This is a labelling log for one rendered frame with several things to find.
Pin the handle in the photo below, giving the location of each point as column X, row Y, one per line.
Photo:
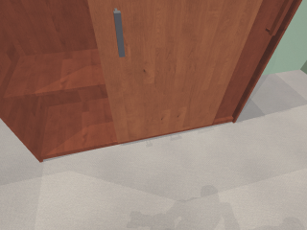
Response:
column 278, row 20
column 119, row 33

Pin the wardrobe door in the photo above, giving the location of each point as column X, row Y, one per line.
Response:
column 254, row 48
column 179, row 58

